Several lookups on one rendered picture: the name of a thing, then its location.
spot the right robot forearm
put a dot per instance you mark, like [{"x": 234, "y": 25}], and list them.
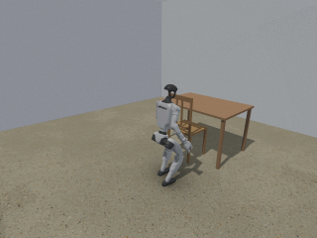
[{"x": 179, "y": 135}]

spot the robot right upper arm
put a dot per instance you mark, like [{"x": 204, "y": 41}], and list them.
[{"x": 175, "y": 113}]

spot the robot left upper arm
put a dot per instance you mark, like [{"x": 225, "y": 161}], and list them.
[{"x": 157, "y": 104}]

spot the right robot shin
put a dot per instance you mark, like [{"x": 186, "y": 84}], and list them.
[{"x": 173, "y": 168}]

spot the chair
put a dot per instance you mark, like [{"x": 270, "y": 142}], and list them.
[{"x": 186, "y": 127}]

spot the table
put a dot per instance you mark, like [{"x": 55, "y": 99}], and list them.
[{"x": 220, "y": 109}]

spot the robot right hand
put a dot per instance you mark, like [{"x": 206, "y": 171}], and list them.
[{"x": 188, "y": 145}]

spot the robot right thigh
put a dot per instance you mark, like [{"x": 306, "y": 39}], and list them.
[{"x": 173, "y": 145}]

